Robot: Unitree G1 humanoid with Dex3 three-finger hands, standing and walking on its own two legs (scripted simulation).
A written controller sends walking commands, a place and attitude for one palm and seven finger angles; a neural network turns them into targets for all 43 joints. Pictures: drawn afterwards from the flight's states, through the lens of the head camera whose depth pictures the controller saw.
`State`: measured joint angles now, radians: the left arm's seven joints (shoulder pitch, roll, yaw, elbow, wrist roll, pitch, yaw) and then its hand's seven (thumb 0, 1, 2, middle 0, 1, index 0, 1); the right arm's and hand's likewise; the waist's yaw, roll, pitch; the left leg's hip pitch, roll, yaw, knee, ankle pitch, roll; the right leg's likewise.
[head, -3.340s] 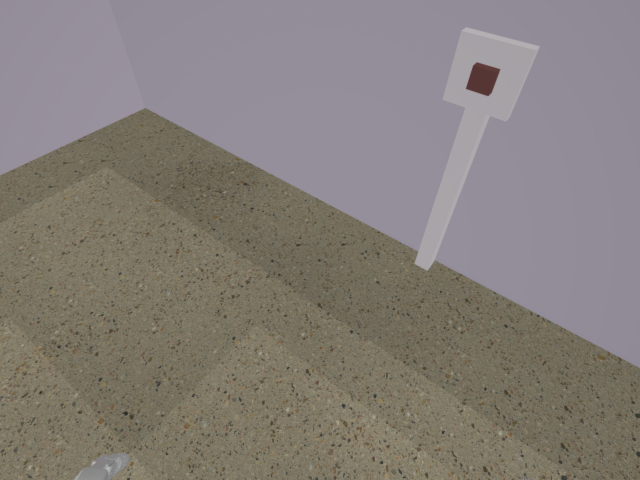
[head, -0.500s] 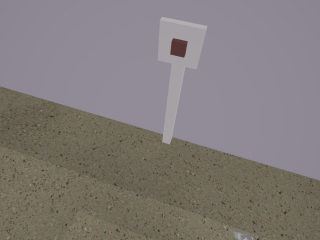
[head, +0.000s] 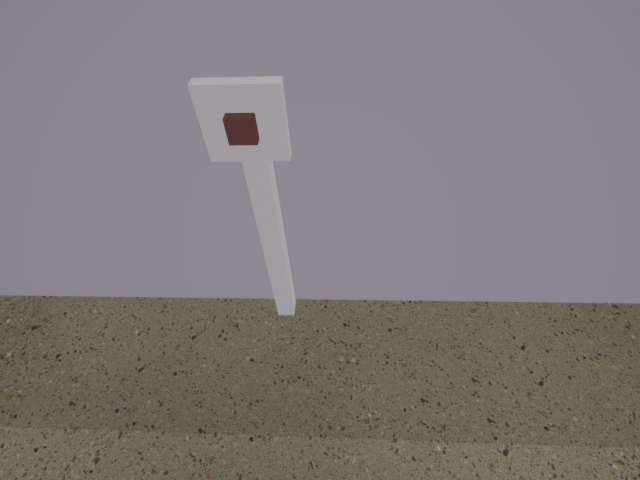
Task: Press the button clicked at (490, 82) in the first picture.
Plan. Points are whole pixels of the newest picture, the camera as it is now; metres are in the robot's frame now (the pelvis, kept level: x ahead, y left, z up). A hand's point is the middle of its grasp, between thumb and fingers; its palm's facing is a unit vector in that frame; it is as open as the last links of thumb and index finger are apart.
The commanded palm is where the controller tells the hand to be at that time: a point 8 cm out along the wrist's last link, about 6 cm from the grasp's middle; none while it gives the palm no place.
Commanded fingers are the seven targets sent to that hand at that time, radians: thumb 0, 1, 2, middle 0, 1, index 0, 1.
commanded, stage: take the last steps up to it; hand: left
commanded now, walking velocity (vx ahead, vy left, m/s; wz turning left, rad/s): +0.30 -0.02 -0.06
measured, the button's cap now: (241, 128) +0.75 +0.19 +0.04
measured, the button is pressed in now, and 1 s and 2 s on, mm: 0 0 0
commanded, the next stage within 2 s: come to a stop and stand still in 0.56 s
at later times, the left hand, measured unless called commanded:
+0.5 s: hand out of the picture +0.08 +0.21 -0.18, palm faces +0.04 -0.99 -0.14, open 7.3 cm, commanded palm none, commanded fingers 0.00 0.90 0.90 -0.20 -0.30 -0.20 -0.30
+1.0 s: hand (230, 369) +0.33 +0.18 -0.16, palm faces +0.01 -0.97 -0.25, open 7.2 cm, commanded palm none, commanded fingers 0.00 0.90 0.90 -0.20 -0.30 -0.20 -0.30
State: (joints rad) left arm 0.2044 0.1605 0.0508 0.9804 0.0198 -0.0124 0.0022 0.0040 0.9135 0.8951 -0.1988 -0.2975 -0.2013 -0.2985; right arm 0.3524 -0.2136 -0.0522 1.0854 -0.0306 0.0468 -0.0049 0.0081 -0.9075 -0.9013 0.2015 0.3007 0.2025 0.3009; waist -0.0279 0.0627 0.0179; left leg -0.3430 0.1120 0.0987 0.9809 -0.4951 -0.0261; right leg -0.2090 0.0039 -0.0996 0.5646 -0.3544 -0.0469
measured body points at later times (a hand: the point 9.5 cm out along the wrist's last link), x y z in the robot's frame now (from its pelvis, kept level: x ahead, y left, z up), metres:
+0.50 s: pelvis +0.15 +0.04 +0.00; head +0.17 +0.07 +0.45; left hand +0.08 +0.26 -0.17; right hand +0.22 -0.19 -0.14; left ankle +0.21 +0.12 -0.73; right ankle +0.03 -0.08 -0.64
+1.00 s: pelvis +0.24 +0.00 +0.00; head +0.27 -0.02 +0.45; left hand +0.32 +0.23 -0.14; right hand +0.20 -0.20 -0.17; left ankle +0.20 +0.12 -0.69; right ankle +0.30 -0.11 -0.73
